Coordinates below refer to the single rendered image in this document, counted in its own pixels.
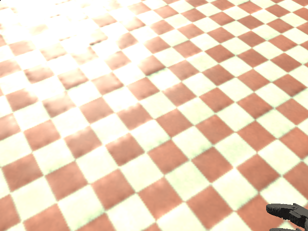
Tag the robot right hand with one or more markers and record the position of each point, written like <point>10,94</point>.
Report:
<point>294,213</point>

